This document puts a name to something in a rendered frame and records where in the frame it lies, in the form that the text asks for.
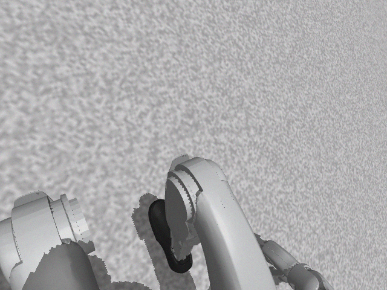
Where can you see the right robot hand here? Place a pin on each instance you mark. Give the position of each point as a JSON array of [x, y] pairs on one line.
[[281, 259]]

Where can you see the right robot arm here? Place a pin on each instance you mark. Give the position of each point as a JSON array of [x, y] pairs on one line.
[[303, 277]]

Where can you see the right robot foot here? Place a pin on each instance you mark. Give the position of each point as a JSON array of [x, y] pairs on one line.
[[162, 233]]

